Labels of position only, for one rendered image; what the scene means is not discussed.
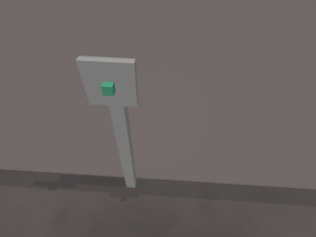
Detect button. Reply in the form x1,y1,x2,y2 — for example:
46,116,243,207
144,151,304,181
101,81,116,96

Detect panel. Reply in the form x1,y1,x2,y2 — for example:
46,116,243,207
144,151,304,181
75,55,138,188

